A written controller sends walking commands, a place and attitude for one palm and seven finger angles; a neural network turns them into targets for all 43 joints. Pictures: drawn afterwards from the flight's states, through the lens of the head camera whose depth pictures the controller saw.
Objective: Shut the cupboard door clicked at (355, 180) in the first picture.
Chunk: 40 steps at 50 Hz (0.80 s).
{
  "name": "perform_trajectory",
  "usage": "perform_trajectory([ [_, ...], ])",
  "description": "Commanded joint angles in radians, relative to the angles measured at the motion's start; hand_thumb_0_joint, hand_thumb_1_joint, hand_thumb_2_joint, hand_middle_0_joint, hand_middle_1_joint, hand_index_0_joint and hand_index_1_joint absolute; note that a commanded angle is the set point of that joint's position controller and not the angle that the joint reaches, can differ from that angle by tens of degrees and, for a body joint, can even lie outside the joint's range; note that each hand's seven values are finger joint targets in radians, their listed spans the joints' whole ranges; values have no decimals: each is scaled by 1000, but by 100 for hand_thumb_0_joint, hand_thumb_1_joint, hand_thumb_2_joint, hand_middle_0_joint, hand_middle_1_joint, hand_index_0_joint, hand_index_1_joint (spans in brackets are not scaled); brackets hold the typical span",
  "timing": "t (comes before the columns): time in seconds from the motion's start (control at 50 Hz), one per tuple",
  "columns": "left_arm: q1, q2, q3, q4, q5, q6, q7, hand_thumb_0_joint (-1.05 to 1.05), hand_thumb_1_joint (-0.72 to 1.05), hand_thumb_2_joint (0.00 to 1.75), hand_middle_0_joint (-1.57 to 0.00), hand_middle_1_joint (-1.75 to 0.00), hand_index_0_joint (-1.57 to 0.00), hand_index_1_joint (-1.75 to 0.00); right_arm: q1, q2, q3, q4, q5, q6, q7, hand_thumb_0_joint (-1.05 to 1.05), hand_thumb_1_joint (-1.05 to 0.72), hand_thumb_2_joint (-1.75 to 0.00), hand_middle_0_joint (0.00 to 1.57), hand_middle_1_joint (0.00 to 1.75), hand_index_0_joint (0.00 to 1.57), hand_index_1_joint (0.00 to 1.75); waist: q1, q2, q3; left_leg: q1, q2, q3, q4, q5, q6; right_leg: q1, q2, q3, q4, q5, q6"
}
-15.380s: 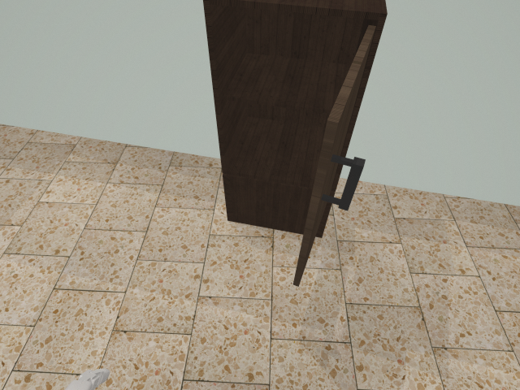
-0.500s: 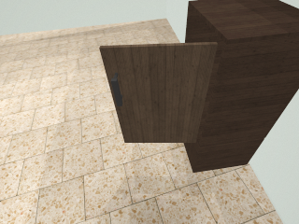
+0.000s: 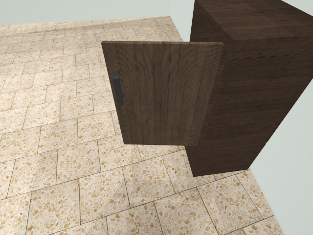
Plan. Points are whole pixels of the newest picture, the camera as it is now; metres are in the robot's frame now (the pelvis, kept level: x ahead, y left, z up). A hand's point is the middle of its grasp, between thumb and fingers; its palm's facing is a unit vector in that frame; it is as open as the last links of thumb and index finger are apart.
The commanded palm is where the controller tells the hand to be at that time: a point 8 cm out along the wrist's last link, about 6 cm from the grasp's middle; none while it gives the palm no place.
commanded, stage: look again from close up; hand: left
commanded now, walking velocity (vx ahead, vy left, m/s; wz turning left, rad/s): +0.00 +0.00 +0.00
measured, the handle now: (119, 88) +0.63 +0.18 +0.01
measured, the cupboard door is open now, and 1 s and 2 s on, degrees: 80 80 80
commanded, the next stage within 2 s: shuffle to correct the standing spot in 0.56 s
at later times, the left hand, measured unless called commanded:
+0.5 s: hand out of the picture +0.00 +0.16 -0.17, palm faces +0.06 -0.98 -0.18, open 7.4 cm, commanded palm none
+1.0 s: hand out of the picture -0.02 +0.13 -0.16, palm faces +0.12 -0.97 -0.19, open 7.4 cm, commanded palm none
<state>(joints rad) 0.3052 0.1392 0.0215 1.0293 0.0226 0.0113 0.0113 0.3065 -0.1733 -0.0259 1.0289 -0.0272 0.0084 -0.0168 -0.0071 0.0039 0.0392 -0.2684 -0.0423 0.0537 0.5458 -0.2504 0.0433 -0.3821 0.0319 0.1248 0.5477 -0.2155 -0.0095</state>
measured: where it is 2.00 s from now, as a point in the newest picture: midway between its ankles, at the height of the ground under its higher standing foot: outside the picture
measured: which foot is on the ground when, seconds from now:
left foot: down 0.00-0.90, up 0.92-1.00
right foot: down 0.00-0.74, up 0.76-0.88, down 0.90-1.00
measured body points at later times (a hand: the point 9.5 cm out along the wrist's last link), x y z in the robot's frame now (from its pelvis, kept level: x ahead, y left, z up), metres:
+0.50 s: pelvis +0.00 -0.01 +0.00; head -0.01 -0.01 +0.45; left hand +0.00 +0.21 -0.15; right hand +0.02 -0.24 -0.16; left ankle +0.05 +0.09 -0.73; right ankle +0.12 -0.12 -0.73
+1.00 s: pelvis +0.02 -0.04 +0.00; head +0.02 -0.06 +0.45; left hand -0.02 +0.18 -0.14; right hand +0.06 -0.27 -0.16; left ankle +0.04 +0.09 -0.69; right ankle +0.04 -0.11 -0.73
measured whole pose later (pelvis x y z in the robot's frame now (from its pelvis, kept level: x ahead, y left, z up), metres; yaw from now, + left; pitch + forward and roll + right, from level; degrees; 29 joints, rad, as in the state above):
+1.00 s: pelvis +0.02 -0.04 +0.00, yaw +1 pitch -2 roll +1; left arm 0.41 0.11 0.03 1.05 0.03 -0.03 0.01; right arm 0.26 -0.19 -0.05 1.03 -0.03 0.01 0.00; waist 0.03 0.03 0.02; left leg -0.42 0.00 0.02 0.91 -0.39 0.03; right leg -0.25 0.05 0.00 0.54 -0.26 -0.08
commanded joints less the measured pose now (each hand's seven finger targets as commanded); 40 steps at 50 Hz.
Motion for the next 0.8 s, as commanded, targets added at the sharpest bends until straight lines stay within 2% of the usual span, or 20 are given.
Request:
perform_trajectory([
  [0.0, 51, 103, 26, -48, 2, -16, 5, 0, 90, 90, -20, -30, -20, -30, 12, -116, -20, -49, 4, -25, -5, 0, -90, -90, 20, 30, 20, 30, 16, 21, 47, -135, 132, -203, -254, -361, 21, 61, -35, 71, -86, -192, -38],
  [0.04, 59, 101, 26, -47, 3, -15, 4, 0, 90, 90, -20, -30, -20, -30, -3, -118, -22, -51, 5, -23, -4, 0, -90, -90, 20, 30, 20, 30, 24, 8, 62, -160, 133, -196, -253, -373, 21, 74, -34, 73, -88, -192, -35],
  [0.06, 63, 102, 25, -46, 3, -17, 4, 0, 90, 90, -20, -30, -20, -30, -2, -120, -22, -52, 5, -23, -4, 0, -90, -90, 20, 30, 20, 30, 23, -2, 49, -146, 125, -189, -244, -362, 20, 72, -37, 80, -99, -202, -36],
  [0.08, 61, 105, 25, -47, 3, -18, 4, 0, 90, 90, -20, -30, -20, -30, 2, -115, -22, -50, 6, -22, -3, 0, -90, -90, 20, 30, 20, 30, 19, -35, 52, -136, 115, -178, -223, -348, 17, 59, -44, 94, -119, -225, -39],
  [0.16, 39, 117, 25, -54, 0, -20, 6, 0, 90, 90, -20, -30, -20, -30, 38, -97, -20, -38, 5, -19, -2, 0, -90, -90, 20, 30, 20, 30, -4, -74, 52, -67, 82, -149, -159, -292, 8, -20, -72, 141, -187, -309, -50],
  [0.2, 28, 117, 26, -57, -1, -19, 7, 0, 90, 90, -20, -30, -20, -30, 57, -94, -20, -31, 6, -19, -2, 0, -90, -90, 20, 30, 20, 30, -15, -55, 42, -42, 85, -152, -164, -286, 8, -37, -70, 131, -184, -304, -48],
  [0.24, 30, 111, 26, -58, -1, -18, 6, 0, 90, 90, -20, -30, -20, -30, 51, -99, -21, -32, 4, -21, -4, 0, -90, -90, 20, 30, 20, 30, -10, -49, 34, -57, 100, -168, -189, -302, 12, -17, -57, 108, -161, -275, -41],
  [0.34, 64, 98, 25, -44, 1, -20, 1, 0, 90, 90, -20, -30, -20, -30, 1, -119, -22, -42, 6, -29, -5, 0, -90, -90, 20, 30, 20, 30, 19, 19, 21, -110, 133, -195, -252, -339, 20, 69, -33, 66, -96, -170, -31],
  [0.42, 70, 102, 25, -40, 4, -19, 3, 0, 90, 90, -20, -30, -20, -30, -2, -113, -22, -42, 6, -24, -3, 0, -90, -90, 20, 30, 20, 30, 20, 4, 54, -132, 121, -185, -243, -356, 17, 57, -41, 87, -120, -211, -34],
  [0.52, 58, 110, 25, -40, 3, -17, 5, 0, 90, 90, -20, -30, -20, -30, 36, -98, -21, -31, 5, -15, -2, 0, -90, -90, 20, 30, 20, 30, -1, -56, 80, -96, 89, -158, -177, -330, 11, -22, -61, 129, -188, -317, -40],
  [0.56, 53, 105, 26, -39, -1, -20, 4, 0, 90, 90, -20, -30, -20, -30, 57, -93, -20, -24, 5, -18, -5, 0, -90, -90, 20, 30, 20, 30, -10, -76, 46, -57, 80, -146, -153, -281, 9, -23, -68, 134, -199, -309, -43],
  [0.6, 49, 105, 28, -37, -1, -19, 3, 0, 90, 90, -20, -30, -20, -30, 62, -91, -21, -17, 6, -21, -6, 0, -90, -90, 20, 30, 20, 30, -11, -47, 22, -39, 83, -149, -157, -273, 9, -14, -65, 120, -191, -290, -41],
  [0.64, 51, 103, 29, -38, -2, -17, 0, 0, 90, 90, -20, -30, -20, -30, 50, -98, -21, -18, 4, -23, -8, 0, -90, -90, 20, 30, 20, 30, -4, -16, 13, -54, 99, -166, -188, -308, 10, -1, -50, 93, -160, -269, -35],
  [0.68, 69, 96, 33, -37, 4, -13, -5, 0, 90, 90, -20, -30, -20, -30, 39, -121, -26, -24, -2, -21, -5, 0, -90, -90, 20, 30, 20, 30, 12, 18, 6, -93, 137, -207, -256, -452, 25, 37, -12, 43, -82, -310, -30],
  [0.7, 78, 91, 36, -40, 9, -12, -7, 0, 90, 90, -20, -30, -20, -30, 29, -139, -29, -30, -3, -21, -4, 0, -90, -90, 20, 30, 20, 30, 19, 60, 6, -135, 175, -245, -306, -524, 41, 68, 8, 4, 4, -289, -26],
  [0.72, 101, 77, 39, -35, 11, -8, -11, 0, 90, 90, -20, -30, -20, -30, -5, -159, -35, -37, -3, -20, -2, 0, -90, -90, 20, 30, 20, 30, 35, 114, 10, -186, 228, -286, -363, -573, 67, 107, 32, -53, 147, -210, -22],
  [0.74, 122, 59, 40, -28, 14, -4, -14, 0, 90, 90, -20, -30, -20, -30, -48, -174, -41, -47, 0, -20, -1, 0, -90, -90, 20, 30, 20, 30, 53, 149, 24, -241, 283, -322, -401, -591, 96, 137, 33, -111, 288, -143, -16],
  [0.76, 137, 45, 40, -25, 15, 0, -18, 0, 90, 90, -20, -30, -20, -30, -83, -179, -44, -58, 4, -20, -2, 0, -90, -90, 20, 30, 20, 30, 69, 158, 42, -273, 306, -326, -409, -571, 113, 145, 17, -135, 356, -134, -12],
  [0.78, 152, 36, 39, -27, 15, 0, -21, 0, 90, 90, -20, -30, -20, -30, -101, -176, -44, -62, 3, -23, -2, 0, -90, -90, 20, 30, 20, 30, 80, 140, 62, -274, 307, -311, -395, -542, 118, 140, 0, -134, 343, -144, -14],
])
